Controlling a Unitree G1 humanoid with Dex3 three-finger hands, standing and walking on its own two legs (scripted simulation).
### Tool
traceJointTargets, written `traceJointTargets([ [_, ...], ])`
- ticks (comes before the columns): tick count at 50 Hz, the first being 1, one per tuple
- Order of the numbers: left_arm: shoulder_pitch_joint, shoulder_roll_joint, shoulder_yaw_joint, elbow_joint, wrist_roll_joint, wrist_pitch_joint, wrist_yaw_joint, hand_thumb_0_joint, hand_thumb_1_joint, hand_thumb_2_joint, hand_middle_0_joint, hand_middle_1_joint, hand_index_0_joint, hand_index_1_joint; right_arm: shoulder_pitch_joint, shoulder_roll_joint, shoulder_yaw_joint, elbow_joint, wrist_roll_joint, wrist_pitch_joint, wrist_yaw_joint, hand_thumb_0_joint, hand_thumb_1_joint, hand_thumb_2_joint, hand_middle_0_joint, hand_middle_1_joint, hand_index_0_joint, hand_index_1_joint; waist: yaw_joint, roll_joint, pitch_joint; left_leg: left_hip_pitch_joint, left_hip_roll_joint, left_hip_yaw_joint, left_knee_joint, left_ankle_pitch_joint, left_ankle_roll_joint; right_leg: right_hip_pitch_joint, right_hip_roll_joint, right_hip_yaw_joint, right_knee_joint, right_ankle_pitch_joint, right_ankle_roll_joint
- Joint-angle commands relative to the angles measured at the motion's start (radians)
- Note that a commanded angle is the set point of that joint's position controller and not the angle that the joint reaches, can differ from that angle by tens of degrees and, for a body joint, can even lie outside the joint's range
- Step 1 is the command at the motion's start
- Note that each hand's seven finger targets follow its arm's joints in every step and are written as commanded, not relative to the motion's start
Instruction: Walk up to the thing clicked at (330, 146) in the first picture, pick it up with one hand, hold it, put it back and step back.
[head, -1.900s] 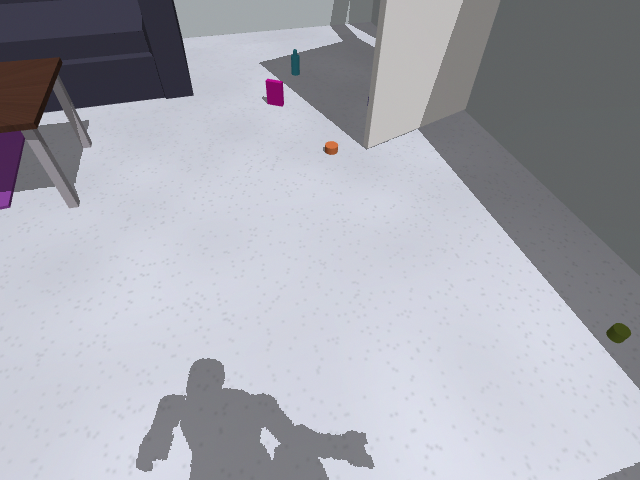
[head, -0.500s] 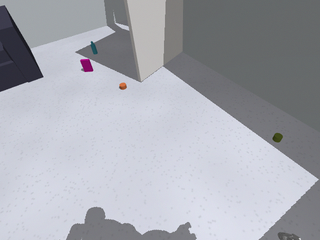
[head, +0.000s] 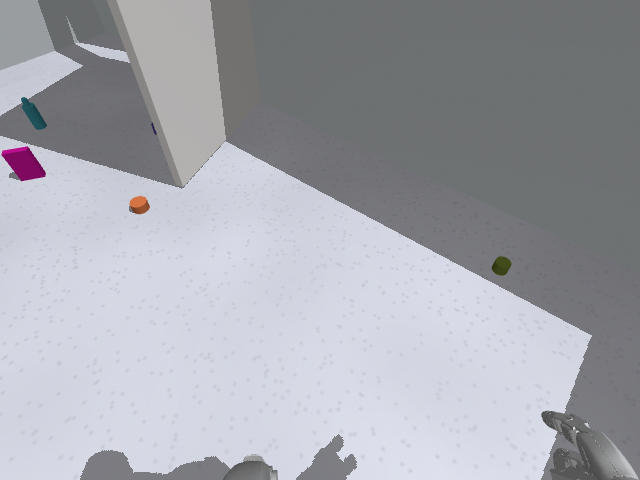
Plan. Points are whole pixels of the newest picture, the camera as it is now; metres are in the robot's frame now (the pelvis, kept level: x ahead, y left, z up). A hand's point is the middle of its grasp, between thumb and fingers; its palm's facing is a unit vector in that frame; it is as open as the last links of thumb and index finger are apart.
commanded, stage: walk up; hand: left
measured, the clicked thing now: (139, 205) +1.30 +0.75 -0.71
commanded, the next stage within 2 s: none
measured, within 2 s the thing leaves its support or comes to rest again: neither
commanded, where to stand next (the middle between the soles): +0.90 +0.95 m, yaw -58 degrees
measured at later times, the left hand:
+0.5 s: hand (83, 290) +0.44 +0.39 -0.08, palm faces -0.21 -0.79 -0.57, open 7.4 cm
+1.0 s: hand (45, 215) +0.65 +0.56 -0.11, palm faces -0.47 -0.69 -0.55, open 7.4 cm
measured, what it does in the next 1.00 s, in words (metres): walks ahead, turning right: right foot, then left foot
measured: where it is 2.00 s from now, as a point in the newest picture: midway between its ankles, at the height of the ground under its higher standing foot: (126, 315)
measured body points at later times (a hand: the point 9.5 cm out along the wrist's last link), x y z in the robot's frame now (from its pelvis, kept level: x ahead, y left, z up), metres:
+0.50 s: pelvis +0.23 +0.13 +0.01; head +0.25 +0.09 +0.46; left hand +0.45 +0.43 -0.04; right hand +0.18 -0.20 -0.12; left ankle +0.16 +0.21 -0.62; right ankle +0.26 -0.01 -0.70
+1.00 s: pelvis +0.45 +0.31 +0.02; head +0.49 +0.27 +0.46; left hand +0.68 +0.59 -0.07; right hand +0.37 -0.01 -0.09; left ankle +0.49 +0.39 -0.69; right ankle +0.47 +0.20 -0.65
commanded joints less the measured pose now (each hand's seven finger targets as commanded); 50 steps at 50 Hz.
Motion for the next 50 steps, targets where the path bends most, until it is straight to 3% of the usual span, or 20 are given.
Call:
traceJointTargets([
  [1,0.023,0.165,0.022,-0.120,-0.019,-0.025,0.050,0.000,0.900,0.900,-0.200,-0.300,-0.200,-0.300,0.062,-0.359,-0.121,-0.053,0.051,-0.027,-0.078,0.000,-0.900,-0.900,0.200,0.300,0.200,0.300,-0.057,0.343,-0.126,0.445,0.309,-0.744,-0.710,-0.744,0.075,-0.629,0.129,-0.016,0.730,0.026,-0.141],
  [4,0.054,0.293,0.078,-0.022,-0.047,0.003,0.023,0.000,0.900,0.900,-0.200,-0.300,-0.200,-0.300,-0.016,-0.202,-0.079,-0.096,0.018,-0.028,-0.079,0.000,-0.900,-0.900,0.200,0.300,0.200,0.300,-0.015,0.183,-0.134,0.358,0.187,-0.304,-0.494,-0.496,0.102,-0.527,0.028,-0.104,0.492,0.215,-0.090],
  [10,-0.113,0.240,0.075,-0.082,-0.032,0.030,-0.007,0.000,0.900,0.900,-0.200,-0.300,-0.200,-0.300,0.088,-0.173,-0.063,-0.082,0.009,-0.034,-0.078,0.000,-0.900,-0.900,0.200,0.300,0.200,0.300,-0.070,0.094,-0.025,0.381,0.208,-0.127,-0.554,-0.280,0.161,-0.513,0.022,-0.182,0.207,0.203,-0.044],
  [16,-0.187,0.214,0.082,-0.130,-0.035,0.039,-0.015,0.000,0.900,0.900,-0.200,-0.300,-0.200,-0.300,0.108,-0.155,-0.061,-0.116,-0.003,-0.012,-0.074,0.000,-0.900,-0.900,0.200,0.300,0.200,0.300,-0.080,-0.036,-0.005,0.363,0.160,0.023,-0.531,-0.143,0.071,-0.374,0.049,-0.274,0.033,0.292,-0.058],
  [19,0.058,0.222,0.099,-0.081,-0.041,0.036,0.003,0.000,0.900,0.900,-0.200,-0.300,-0.200,-0.300,0.027,-0.169,-0.065,-0.155,-0.007,-0.010,-0.085,0.000,-0.900,-0.900,0.200,0.300,0.200,0.300,0.070,-0.071,-0.083,0.201,0.086,0.178,-0.153,0.415,-0.030,0.037,0.112,-0.333,-0.149,0.274,-0.098],
  [20,0.209,0.232,0.117,-0.041,-0.034,0.038,0.026,0.000,0.900,0.900,-0.200,-0.300,-0.200,-0.300,0.007,-0.168,-0.065,-0.162,-0.008,-0.014,-0.086,0.000,-0.900,-0.900,0.200,0.300,0.200,0.300,0.172,-0.122,-0.205,0.032,0.025,0.250,0.119,0.469,-0.069,0.347,0.107,-0.296,-0.226,0.346,-0.146],
  [21,0.282,0.300,0.142,-0.039,-0.028,0.041,0.051,0.000,0.900,0.900,-0.200,-0.300,-0.200,-0.300,0.058,-0.103,-0.042,-0.170,-0.006,-0.014,-0.090,0.000,-0.900,-0.900,0.200,0.300,0.200,0.300,0.204,-0.305,-0.223,-0.273,-0.052,0.176,0.422,-0.216,-0.092,0.549,-0.087,0.044,-0.272,0.256,-0.261],
  [22,0.168,0.363,0.141,-0.120,-0.031,0.039,0.069,0.000,0.900,0.900,-0.200,-0.300,-0.200,-0.300,0.140,-0.127,-0.044,-0.182,-0.006,-0.008,-0.093,0.000,-0.900,-0.900,0.200,0.300,0.200,0.300,0.116,-0.243,-0.252,-0.370,-0.039,-0.027,0.636,-0.464,-0.125,0.459,-0.352,0.493,-0.362,0.127,-0.394],
  [23,0.072,0.385,0.137,-0.149,-0.048,0.030,0.088,0.000,0.900,0.900,-0.200,-0.300,-0.200,-0.300,0.090,-0.203,-0.072,-0.182,-0.001,0.005,-0.103,0.000,-0.900,-0.900,0.200,0.300,0.200,0.300,0.093,-0.133,-0.199,-0.375,0.009,-0.187,0.811,-0.417,-0.130,0.278,-0.434,0.663,-0.442,0.012,-0.489],
  [27,-0.123,0.312,0.105,-0.181,-0.020,-0.013,0.093,0.000,0.900,0.900,-0.200,-0.300,-0.200,-0.300,0.117,-0.161,-0.045,-0.116,0.008,0.038,-0.079,0.000,-0.900,-0.900,0.200,0.300,0.200,0.300,-0.065,-0.086,-0.039,-0.161,0.083,-0.160,0.515,-0.158,-0.021,-0.117,-0.167,0.104,-0.393,0.217,-0.256],
  [28,-0.110,0.295,0.101,-0.176,-0.011,-0.024,0.084,0.000,0.900,0.900,-0.200,-0.300,-0.200,-0.300,0.140,-0.149,-0.044,-0.095,0.005,0.044,-0.066,0.000,-0.900,-0.900,0.200,0.300,0.200,0.300,-0.060,-0.108,-0.048,-0.091,0.060,-0.112,0.447,-0.133,-0.015,-0.165,-0.101,0.002,-0.349,0.336,-0.234],
  [34,-0.082,0.369,0.120,-0.147,0.018,-0.036,0.074,0.000,0.900,0.900,-0.200,-0.300,-0.200,-0.300,0.045,-0.128,-0.053,-0.126,0.009,0.049,-0.034,0.000,-0.900,-0.900,0.200,0.300,0.200,0.300,-0.041,-0.217,-0.067,0.154,0.041,0.037,0.114,-0.053,0.014,-0.351,-0.051,-0.084,-0.274,0.298,-0.213],
  [37,-0.153,0.314,0.101,-0.153,0.026,-0.014,0.079,0.000,0.900,0.900,-0.200,-0.300,-0.200,-0.300,0.242,-0.160,-0.091,-0.056,-0.007,0.044,-0.050,0.000,-0.900,-0.900,0.200,0.300,0.200,0.300,-0.184,-0.069,-0.136,0.482,-0.041,0.084,-0.044,-0.155,0.028,-0.547,0.015,-0.149,0.038,0.194,-0.148],
  [38,-0.114,0.201,0.068,-0.155,0.020,-0.008,0.080,0.000,0.900,0.900,-0.200,-0.300,-0.200,-0.300,0.321,-0.226,-0.109,-0.039,-0.026,0.031,-0.064,0.000,-0.900,-0.900,0.200,0.300,0.200,0.300,-0.233,0.244,-0.131,0.512,0.066,-0.119,-0.298,-0.345,0.055,-0.647,0.156,-0.243,0.365,0.066,-0.104],
  [39,-0.131,0.156,0.056,-0.170,0.002,-0.007,0.098,0.000,0.900,0.900,-0.200,-0.300,-0.200,-0.300,0.257,-0.336,-0.118,-0.062,-0.009,0.017,-0.082,0.000,-0.900,-0.900,0.200,0.300,0.200,0.300,-0.183,0.422,-0.101,0.508,0.277,-0.519,-0.481,-0.265,0.130,-0.820,0.226,-0.161,0.545,-0.128,-0.100],
  [40,-0.102,0.178,0.044,-0.138,-0.004,-0.014,0.112,0.000,0.900,0.900,-0.200,-0.300,-0.200,-0.300,0.169,-0.347,-0.126,-0.077,0.000,0.014,-0.097,0.000,-0.900,-0.900,0.200,0.300,0.200,0.300,-0.121,0.373,-0.103,0.438,0.312,-0.573,-0.514,-0.294,0.173,-0.779,0.152,-0.088,0.633,-0.071,-0.116],
  [42,-0.056,0.239,0.064,-0.057,-0.033,-0.015,0.098,0.000,0.900,0.900,-0.200,-0.300,-0.200,-0.300,0.088,-0.229,-0.088,-0.101,-0.004,0.014,-0.114,0.000,-0.900,-0.900,0.200,0.300,0.200,0.300,-0.084,0.185,-0.081,0.405,0.234,-0.308,-0.351,-0.105,0.168,-0.716,0.096,-0.100,0.531,0.059,-0.093],
  [45,0.039,0.217,0.066,0.000,-0.033,-0.006,0.079,0.000,0.900,0.900,-0.200,-0.300,-0.200,-0.300,0.036,-0.146,-0.056,-0.112,-0.018,0.012,-0.118,0.000,-0.900,-0.900,0.200,0.300,0.200,0.300,-0.053,0.199,-0.115,0.452,0.162,-0.127,-0.228,0.273,0.245,-0.587,0.077,-0.191,0.362,0.060,-0.055],
  [48,0.031,0.176,0.056,-0.031,-0.030,-0.006,0.076,0.000,0.900,0.900,-0.200,-0.300,-0.200,-0.300,0.052,-0.130,-0.043,-0.129,-0.030,0.016,-0.120,0.000,-0.900,-0.900,0.200,0.300,0.200,0.300,-0.062,0.168,-0.108,0.400,0.206,-0.085,-0.221,0.468,0.283,-0.448,0.085,-0.249,0.192,0.089,-0.063],
  [50,0.090,0.169,0.070,-0.039,-0.029,-0.004,0.079,0.000,0.900,0.900,-0.200,-0.300,-0.200,-0.300,-0.012,-0.122,-0.038,-0.159,-0.029,0.026,-0.117,0.000,-0.900,-0.900,0.200,0.300,0.200,0.300,-0.012,0.136,-0.103,0.289,0.179,-0.023,-0.165,0.447,0.234,-0.281,0.093,-0.241,0.050,0.187,-0.088],
])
